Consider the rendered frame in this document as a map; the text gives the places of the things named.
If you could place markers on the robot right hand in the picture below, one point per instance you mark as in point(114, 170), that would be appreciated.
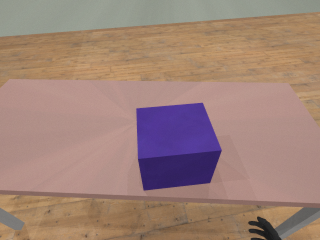
point(269, 232)

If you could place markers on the carton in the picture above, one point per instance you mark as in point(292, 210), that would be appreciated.
point(176, 146)

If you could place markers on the table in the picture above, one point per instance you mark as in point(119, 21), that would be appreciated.
point(78, 139)

